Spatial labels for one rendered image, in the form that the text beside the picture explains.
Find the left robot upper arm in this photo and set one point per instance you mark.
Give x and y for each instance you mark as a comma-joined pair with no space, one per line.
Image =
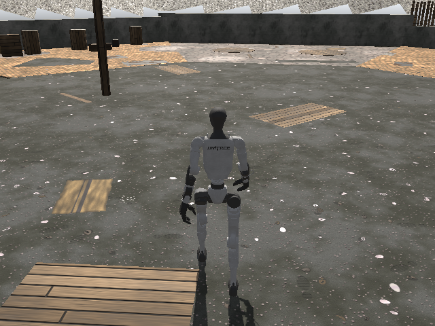
196,144

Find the robot right foot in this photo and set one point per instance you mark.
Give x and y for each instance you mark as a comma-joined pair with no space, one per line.
233,288

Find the left robot forearm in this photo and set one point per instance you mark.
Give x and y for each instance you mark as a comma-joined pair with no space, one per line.
188,188

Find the right robot hand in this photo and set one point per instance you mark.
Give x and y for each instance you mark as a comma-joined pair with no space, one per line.
245,185

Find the right robot forearm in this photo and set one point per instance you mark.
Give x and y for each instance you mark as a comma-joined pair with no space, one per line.
245,175

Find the right robot upper arm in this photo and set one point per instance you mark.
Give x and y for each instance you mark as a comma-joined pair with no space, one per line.
241,153

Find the left robot thigh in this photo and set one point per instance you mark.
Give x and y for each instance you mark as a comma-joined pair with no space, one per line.
201,198

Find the left robot hand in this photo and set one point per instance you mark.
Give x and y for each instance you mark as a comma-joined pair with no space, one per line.
183,209

